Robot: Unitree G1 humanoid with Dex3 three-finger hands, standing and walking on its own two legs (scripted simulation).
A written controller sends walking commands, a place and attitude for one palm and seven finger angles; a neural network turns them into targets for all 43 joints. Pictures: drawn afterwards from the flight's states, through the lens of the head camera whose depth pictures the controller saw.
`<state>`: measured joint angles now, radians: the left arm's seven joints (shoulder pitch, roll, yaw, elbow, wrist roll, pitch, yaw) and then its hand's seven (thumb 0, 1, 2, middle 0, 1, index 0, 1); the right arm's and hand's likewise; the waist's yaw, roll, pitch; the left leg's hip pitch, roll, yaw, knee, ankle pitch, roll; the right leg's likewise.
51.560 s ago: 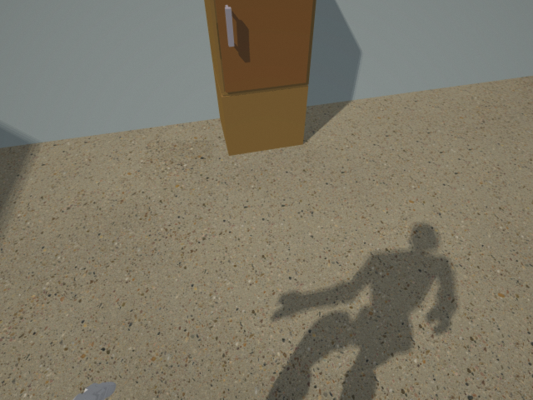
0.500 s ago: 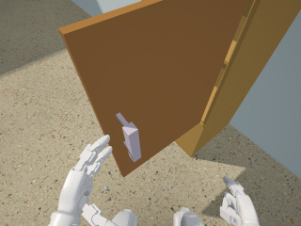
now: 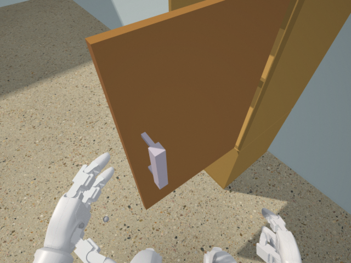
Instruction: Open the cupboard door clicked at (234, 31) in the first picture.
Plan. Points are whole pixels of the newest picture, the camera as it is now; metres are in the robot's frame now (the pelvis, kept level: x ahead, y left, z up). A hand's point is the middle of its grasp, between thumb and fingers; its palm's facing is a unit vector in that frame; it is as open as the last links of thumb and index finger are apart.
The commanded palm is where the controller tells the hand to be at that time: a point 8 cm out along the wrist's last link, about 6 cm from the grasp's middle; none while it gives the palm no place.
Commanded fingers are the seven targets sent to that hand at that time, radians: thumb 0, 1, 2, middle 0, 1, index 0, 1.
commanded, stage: draw the hand back to the body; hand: left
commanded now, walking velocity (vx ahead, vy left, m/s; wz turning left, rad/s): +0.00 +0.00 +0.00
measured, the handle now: (154, 161) +0.33 +0.07 +0.06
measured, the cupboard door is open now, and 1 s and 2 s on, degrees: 87 87 87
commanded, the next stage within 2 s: step back with the hand held close in 1.40 s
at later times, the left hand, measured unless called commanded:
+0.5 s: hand (49, 201) +0.20 +0.21 +0.15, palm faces +0.17 -0.93 -0.32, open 15.1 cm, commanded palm +0.16 +0.26 +0.18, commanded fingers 0.00 0.03 0.52 -0.17 -0.30 -0.17 -0.30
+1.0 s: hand out of the picture +0.23 +0.27 +0.25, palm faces +0.43 -0.80 -0.42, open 9.3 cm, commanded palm +0.18 +0.31 +0.27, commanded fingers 0.00 0.90 0.90 -0.20 -0.30 -0.20 -0.30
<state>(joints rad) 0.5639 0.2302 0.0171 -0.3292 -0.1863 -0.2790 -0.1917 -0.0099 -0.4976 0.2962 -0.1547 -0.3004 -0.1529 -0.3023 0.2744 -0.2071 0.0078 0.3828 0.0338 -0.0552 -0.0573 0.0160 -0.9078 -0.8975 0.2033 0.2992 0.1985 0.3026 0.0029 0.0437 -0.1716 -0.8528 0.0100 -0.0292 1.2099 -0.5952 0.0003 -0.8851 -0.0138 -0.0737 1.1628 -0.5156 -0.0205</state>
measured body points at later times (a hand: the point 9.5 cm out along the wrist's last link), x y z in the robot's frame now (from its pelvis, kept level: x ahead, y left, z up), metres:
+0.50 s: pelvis +0.02 +0.01 +0.05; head +0.01 +0.00 +0.50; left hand +0.18 +0.26 +0.17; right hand +0.20 -0.21 -0.01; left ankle +0.00 +0.12 -0.64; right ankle +0.03 -0.11 -0.64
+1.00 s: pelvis +0.03 +0.02 +0.09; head +0.01 +0.00 +0.54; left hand +0.20 +0.31 +0.27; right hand +0.22 -0.21 +0.01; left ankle +0.00 +0.12 -0.64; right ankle +0.03 -0.11 -0.64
